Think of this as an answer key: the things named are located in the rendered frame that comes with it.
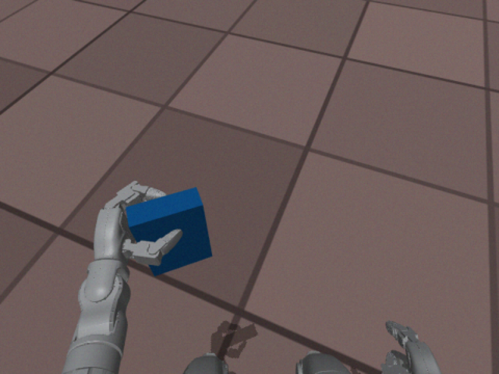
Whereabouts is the carton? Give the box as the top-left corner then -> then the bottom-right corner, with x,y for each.
126,187 -> 212,276

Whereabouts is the right robot hand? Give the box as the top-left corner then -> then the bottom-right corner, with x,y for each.
380,321 -> 442,374

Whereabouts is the left robot arm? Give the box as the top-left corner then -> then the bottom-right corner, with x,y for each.
62,258 -> 131,374

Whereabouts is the left robot hand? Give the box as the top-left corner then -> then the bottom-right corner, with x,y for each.
94,181 -> 182,266

